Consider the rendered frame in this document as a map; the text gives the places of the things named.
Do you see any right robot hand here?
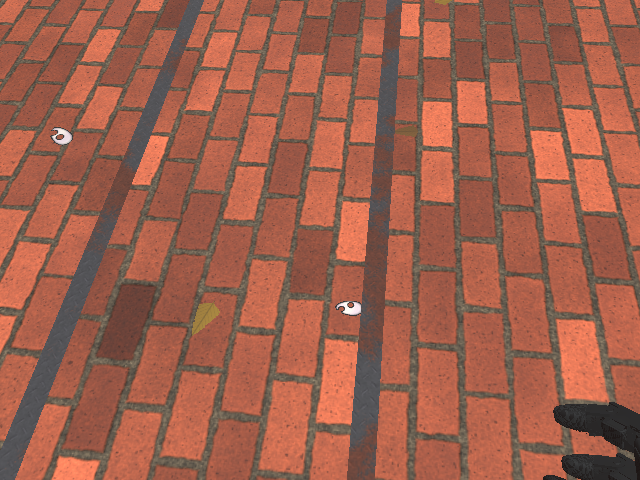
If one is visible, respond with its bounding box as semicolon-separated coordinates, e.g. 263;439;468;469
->
543;402;640;480

